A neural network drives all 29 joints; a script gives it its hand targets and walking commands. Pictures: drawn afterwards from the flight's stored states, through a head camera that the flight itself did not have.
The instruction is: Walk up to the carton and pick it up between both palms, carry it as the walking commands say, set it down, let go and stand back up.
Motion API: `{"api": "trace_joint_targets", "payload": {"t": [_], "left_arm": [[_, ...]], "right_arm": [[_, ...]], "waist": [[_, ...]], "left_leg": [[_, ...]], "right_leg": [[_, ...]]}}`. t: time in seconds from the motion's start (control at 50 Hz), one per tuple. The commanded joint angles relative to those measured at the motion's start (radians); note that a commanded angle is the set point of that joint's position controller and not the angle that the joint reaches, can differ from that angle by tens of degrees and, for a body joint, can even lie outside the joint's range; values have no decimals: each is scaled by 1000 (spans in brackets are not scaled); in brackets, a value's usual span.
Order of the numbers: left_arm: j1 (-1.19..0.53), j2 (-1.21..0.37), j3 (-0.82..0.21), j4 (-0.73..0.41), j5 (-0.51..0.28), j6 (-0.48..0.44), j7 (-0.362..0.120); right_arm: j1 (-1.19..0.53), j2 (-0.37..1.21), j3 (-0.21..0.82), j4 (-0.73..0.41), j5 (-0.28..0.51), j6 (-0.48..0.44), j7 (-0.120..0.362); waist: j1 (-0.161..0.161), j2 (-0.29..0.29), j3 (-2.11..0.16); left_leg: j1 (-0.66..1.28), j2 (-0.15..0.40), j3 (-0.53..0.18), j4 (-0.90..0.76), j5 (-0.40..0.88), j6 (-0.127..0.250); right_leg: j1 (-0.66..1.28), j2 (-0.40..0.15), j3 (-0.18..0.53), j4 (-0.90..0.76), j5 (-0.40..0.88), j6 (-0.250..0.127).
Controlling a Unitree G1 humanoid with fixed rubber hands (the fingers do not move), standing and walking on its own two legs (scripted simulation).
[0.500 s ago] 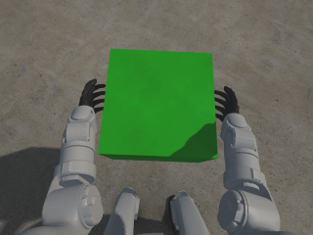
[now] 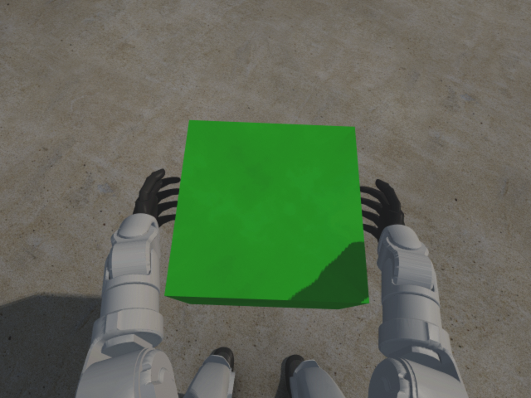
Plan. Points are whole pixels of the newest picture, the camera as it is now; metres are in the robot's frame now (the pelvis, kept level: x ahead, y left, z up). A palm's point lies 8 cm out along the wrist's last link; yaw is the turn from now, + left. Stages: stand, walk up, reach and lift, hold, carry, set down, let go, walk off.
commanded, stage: reach and lift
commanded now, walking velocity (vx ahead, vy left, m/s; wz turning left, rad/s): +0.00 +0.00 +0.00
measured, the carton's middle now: (268, 220) +0.41 +0.00 -0.12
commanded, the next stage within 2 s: hold in 1.98 s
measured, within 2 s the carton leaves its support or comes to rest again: neither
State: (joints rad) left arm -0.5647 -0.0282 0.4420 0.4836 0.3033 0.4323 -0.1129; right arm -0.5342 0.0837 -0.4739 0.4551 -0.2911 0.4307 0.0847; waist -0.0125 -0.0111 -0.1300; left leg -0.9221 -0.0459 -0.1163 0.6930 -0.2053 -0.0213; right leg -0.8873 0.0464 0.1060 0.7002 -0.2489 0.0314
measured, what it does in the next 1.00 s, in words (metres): stands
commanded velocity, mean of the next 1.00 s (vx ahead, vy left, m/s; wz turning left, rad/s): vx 0.00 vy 0.00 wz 0.00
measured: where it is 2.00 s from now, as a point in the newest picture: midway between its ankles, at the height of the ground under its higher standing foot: outside the picture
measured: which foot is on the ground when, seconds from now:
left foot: down 0.00-1.00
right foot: down 0.00-1.00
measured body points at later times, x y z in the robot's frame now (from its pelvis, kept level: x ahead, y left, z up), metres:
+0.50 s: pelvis +0.02 +0.00 +0.04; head +0.07 +0.01 +0.48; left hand +0.36 +0.19 +0.03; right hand +0.35 -0.19 +0.03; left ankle +0.05 +0.12 -0.70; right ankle +0.03 -0.13 -0.70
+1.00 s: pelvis +0.04 +0.00 +0.05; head +0.00 +0.00 +0.50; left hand +0.35 +0.18 +0.09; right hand +0.34 -0.19 +0.08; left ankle +0.05 +0.12 -0.70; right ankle +0.03 -0.13 -0.70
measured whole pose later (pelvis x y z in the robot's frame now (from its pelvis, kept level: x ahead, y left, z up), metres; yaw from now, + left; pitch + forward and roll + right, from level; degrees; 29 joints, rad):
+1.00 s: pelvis +0.04 +0.00 +0.05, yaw +0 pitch -2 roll +0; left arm -0.26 -0.07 0.31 0.28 0.27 0.67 -0.09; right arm -0.24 0.11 -0.32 0.26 -0.29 0.67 0.07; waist 0.00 -0.02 -0.07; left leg -0.08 -0.02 -0.10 0.24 -0.12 -0.01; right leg -0.06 0.01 0.11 0.25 -0.16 0.01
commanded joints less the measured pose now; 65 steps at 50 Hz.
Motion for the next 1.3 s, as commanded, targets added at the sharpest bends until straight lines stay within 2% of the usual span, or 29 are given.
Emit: {"api": "trace_joint_targets", "payload": {"t": [0.0,0.28,0.54,0.72,0.88,1.02,1.12,1.28], "left_arm": [[-476,-916,-573,19,-194,-24,-301],[-360,-922,-636,-39,-211,4,-282],[-274,-903,-643,-65,-232,64,-262],[-251,-893,-666,-120,-267,124,-262],[-217,-886,-704,-213,-298,188,-259],[-183,-863,-693,-252,-290,236,-256],[-176,-867,-701,-288,-288,249,-251],[-176,-875,-724,-313,-283,255,-242]], "right_arm": [[-532,892,592,17,192,-19,314],[-417,875,619,-29,200,11,305],[-336,854,627,-48,216,68,289],[-306,859,665,-101,237,125,281],[-264,866,717,-188,267,192,271],[-240,860,734,-236,269,242,262],[-237,852,749,-260,273,254,260],[-232,837,754,-281,270,251,259]], "waist": [[2,22,-646],[3,22,-531],[12,16,-384],[13,10,-265],[9,13,-189],[9,3,-113],[13,10,-111],[4,11,-122]], "left_leg": [[508,-63,108,-61,265,31],[700,-57,89,-191,301,23],[834,-51,85,-329,275,15],[906,-50,91,-405,231,15],[975,-51,86,-449,246,17],[984,-58,79,-475,230,21],[990,-62,75,-472,246,17],[990,-62,71,-465,254,11]], "right_leg": [[307,66,-114,-93,260,-24],[453,55,-98,-232,278,-30],[611,49,-84,-358,256,-32],[711,49,-81,-429,224,-30],[793,50,-79,-473,252,-24],[840,47,-70,-498,267,-17],[868,47,-63,-496,292,-19],[877,50,-59,-491,292,-21]]}}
